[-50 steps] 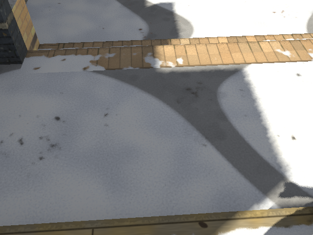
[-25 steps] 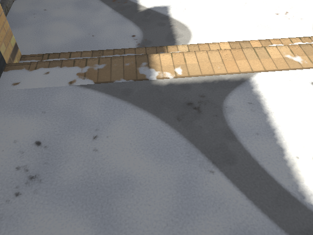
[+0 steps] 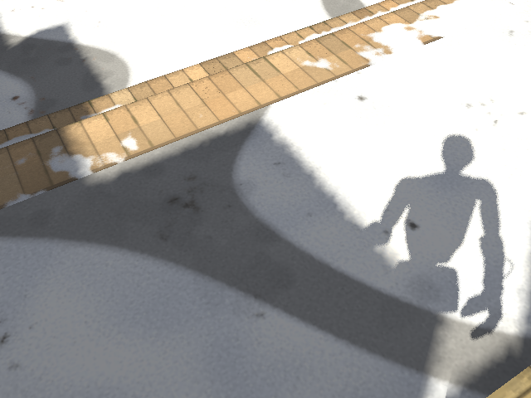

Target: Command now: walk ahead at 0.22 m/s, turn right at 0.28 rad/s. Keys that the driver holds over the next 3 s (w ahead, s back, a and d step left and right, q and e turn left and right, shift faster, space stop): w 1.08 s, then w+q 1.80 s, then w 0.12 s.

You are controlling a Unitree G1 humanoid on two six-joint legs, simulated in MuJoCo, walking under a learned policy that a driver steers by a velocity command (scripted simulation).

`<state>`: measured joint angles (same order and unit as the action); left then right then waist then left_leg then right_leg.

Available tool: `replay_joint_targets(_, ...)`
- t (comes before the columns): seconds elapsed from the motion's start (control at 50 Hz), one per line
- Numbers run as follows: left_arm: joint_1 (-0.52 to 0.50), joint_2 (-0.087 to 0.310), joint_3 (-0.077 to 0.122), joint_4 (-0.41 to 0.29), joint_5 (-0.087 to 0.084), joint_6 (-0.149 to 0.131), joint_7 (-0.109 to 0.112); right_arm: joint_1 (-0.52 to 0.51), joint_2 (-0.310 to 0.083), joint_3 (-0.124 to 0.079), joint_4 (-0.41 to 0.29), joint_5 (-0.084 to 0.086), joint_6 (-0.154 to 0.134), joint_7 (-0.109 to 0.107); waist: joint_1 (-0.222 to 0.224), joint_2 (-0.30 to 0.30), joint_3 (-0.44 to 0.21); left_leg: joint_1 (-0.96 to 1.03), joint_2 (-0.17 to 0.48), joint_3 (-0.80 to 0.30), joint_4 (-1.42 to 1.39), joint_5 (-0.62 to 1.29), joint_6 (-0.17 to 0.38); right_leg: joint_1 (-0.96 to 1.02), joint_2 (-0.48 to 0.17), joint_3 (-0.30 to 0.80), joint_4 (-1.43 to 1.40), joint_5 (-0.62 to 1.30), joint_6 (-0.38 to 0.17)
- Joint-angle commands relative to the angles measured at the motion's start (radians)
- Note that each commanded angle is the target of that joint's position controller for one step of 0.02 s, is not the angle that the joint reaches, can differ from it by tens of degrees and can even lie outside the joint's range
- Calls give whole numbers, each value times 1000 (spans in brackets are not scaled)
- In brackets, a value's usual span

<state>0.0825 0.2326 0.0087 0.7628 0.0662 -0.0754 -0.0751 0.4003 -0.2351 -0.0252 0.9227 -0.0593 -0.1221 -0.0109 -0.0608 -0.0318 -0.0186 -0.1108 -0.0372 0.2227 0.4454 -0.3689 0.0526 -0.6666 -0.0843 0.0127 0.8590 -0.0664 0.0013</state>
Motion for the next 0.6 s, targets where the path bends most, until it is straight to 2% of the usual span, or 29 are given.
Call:
replay_joint_targets(0.02, -43, 28, 13, -57, -3, 12, 3, 130, -141, -40, 8, 2, 16, 22, -12, 100, 51, 117, 339, -211, -78, 827, 203, 12, 31, -75, -81, -180, -21)
replay_joint_targets(0.04, -17, 52, 23, -50, -10, 9, 9, 77, -183, -55, -7, 0, 21, 31, 2, 111, 52, 98, 349, -223, -82, 737, 212, 76, 47, -75, -102, -199, -32)
replay_joint_targets(0.06, -5, 81, 35, -49, -16, 0, 17, 4, -211, -65, -25, 6, 22, 37, 35, 92, 53, 67, 341, -207, -62, 681, 207, 174, 75, -102, -183, -179, -51)
replay_joint_targets(0.08, 1, 111, 52, -45, -27, -13, 27, -33, -234, -73, -29, 15, 23, 42, 55, 81, 31, 14, 311, -178, -7, 675, 193, 323, 120, -133, -273, -114, -78)
replay_joint_targets(0.1, 44, 157, 74, -35, -37, -29, 43, -53, -242, -78, -31, 9, 18, 49, 82, 80, -26, -63, 271, -138, 97, 683, 159, 511, 131, -108, -300, -40, -124)
replay_joint_targets(0.12, 175, 194, 84, 6, -31, -39, 64, -1, -148, -53, -43, -13, 13, 59, 86, -59, -207, -266, 176, -45, 377, 502, 59, 881, -23, 97, -268, 188, -293)
replay_joint_targets(0.14, 448, 188, 79, 59, 2, -39, 72, 0, -59, -16, -65, -17, -4, 79, 210, -172, -331, -564, 4, -114, 623, -281, -12, 1153, -278, 520, -463, 156, -487)
replay_joint_targets(0.16, 551, 169, 89, 114, 37, -57, 74, -226, -61, -14, -126, 21, -5, 94, 299, -59, -106, -769, 37, -281, 686, -307, 26, 1046, -275, 556, -556, 34, -407)
replay_joint_targets(0.18, 459, 163, 92, 125, 9, -67, 72, -276, -70, -20, -139, 32, -3, 77, 232, -30, 17, -776, 98, -293, 698, -220, 37, 891, -268, 457, -576, -21, -356)
replay_joint_targets(0.2, 343, 99, 72, 100, -25, -60, 67, -233, -128, -37, -119, 13, 4, 55, 165, 0, -1, -659, 139, -283, 672, -164, 43, 767, -246, 381, -601, -30, -335)
replay_joint_targets(0.22, 293, 50, 50, 94, -38, -51, 63, -208, -105, -34, -102, -15, 13, 43, 116, -14, 32, -573, 161, -273, 632, -147, 50, 637, -214, 302, -634, -57, -318)
replay_joint_targets(0.24, 262, 35, 42, 88, -29, -38, 61, -195, -70, -21, -85, -34, 27, 39, 92, -14, 72, -507, 167, -264, 600, -101, 44, 519, -188, 253, -677, -128, -301)
replay_joint_targets(0.26, 251, 20, 34, 80, -16, -34, 70, -154, -29, -8, -71, -40, 38, 43, 82, 15, 53, -434, 139, -250, 580, 3, 38, 449, -134, 194, -686, -171, -283)
replay_joint_targets(0.28, 236, 19, 34, 81, 12, -32, 73, -93, -7, 1, -46, -36, 45, 58, 56, 6, 58, -388, 133, -254, 588, 155, 41, 382, -112, 146, -667, -120, -263)
replay_joint_targets(0.3, 240, 23, 30, 72, 17, -39, 74, -98, 3, 6, -50, -38, 46, 71, 68, 4, 45, -407, 121, -244, 551, 300, 36, 376, -73, 97, -648, -103, -260)
replay_joint_targets(0.32, 251, -1, 16, 91, 24, -49, 78, -185, -21, 2, -82, -39, 41, 73, 82, 7, 51, -507, 157, -307, 452, 427, 22, 433, -97, 137, -609, -118, -248)
replay_joint_targets(0.34, 304, 13, 13, 107, 15, -55, 79, -218, -36, -2, -94, -31, 40, 72, 108, 16, 19, -524, 150, -295, 363, 533, 7, 465, -89, 118, -570, -133, -255)
replay_joint_targets(0.36, 335, 24, 14, 136, 18, -56, 74, -249, -40, 3, -106, -29, 37, 66, 118, 6, 25, -535, 170, -325, 260, 650, -13, 461, -92, 123, -499, -166, -246)
replay_joint_targets(0.38, 370, 23, 10, 152, 22, -51, 69, -244, -34, 4, -107, -26, 39, 56, 134, -10, 23, -498, 157, -297, 202, 722, -32, 428, -75, 100, -451, -182, -250)
replay_joint_targets(0.42, 418, -7, -11, 180, 26, -39, 50, -244, -17, 13, -109, -29, 43, 47, 139, -22, 78, -369, 150, -262, 168, 750, -51, 254, -83, 104, -391, -260, -252)
replay_joint_targets(0.46, 434, 0, -20, 196, 22, -42, 36, -274, -43, 12, -124, -39, 57, 42, 141, -17, 130, -345, 162, -282, 162, 691, -59, 210, -132, 160, -337, -367, -250)
replay_joint_targets(0.5, 478, 21, -20, 212, 9, -47, 47, -356, -48, 18, -155, -44, 67, 39, 181, -1, 149, -425, 174, -295, 67, 621, -66, 328, -163, 220, -254, -456, -235)
replay_joint_targets(0.54, 533, 43, -16, 243, -2, -38, 62, -431, -33, 31, -172, -45, 71, 45, 227, 8, 179, -431, 175, -288, -39, 565, -69, 390, -167, 253, -193, -505, -223)
replay_joint_targets(0.56, 417, 164, 55, 227, -133, -1, 117, -551, -76, -8, -218, 180, 68, 74, 234, -68, 204, -394, 136, -326, -4, 545, -53, 269, -120, 256, -150, -352, -221)
replay_joint_targets(0.58, 406, 174, 58, 224, -129, 16, 139, -502, -73, -5, -204, 197, 68, 85, 201, -50, 168, -390, 140, -316, -43, 535, -46, 331, -126, 234, -83, -292, -210)
replay_joint_targets(0.6, 439, 144, 64, 245, -118, 29, 149, -443, -63, -9, -173, 165, 66, 89, 193, -26, 129, -299, 137, -285, -91, 567, -30, 334, -118, 209, -8, -258, -192)
